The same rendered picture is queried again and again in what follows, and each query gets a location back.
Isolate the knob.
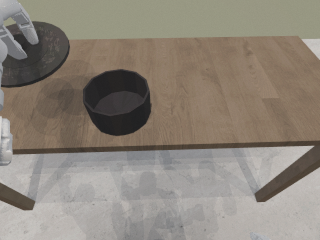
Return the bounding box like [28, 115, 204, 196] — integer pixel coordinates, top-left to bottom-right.
[12, 34, 29, 50]

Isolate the robot left upper arm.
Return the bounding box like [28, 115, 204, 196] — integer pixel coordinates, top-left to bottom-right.
[0, 116, 13, 240]

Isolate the lid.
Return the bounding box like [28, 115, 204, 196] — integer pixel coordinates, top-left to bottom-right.
[1, 21, 70, 88]

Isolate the table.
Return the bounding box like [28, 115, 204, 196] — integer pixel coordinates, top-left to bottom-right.
[0, 36, 320, 211]

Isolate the pot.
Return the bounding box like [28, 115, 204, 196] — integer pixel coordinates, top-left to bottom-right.
[83, 69, 151, 136]

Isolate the robot left hand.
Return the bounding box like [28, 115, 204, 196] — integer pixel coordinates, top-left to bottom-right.
[0, 0, 39, 60]

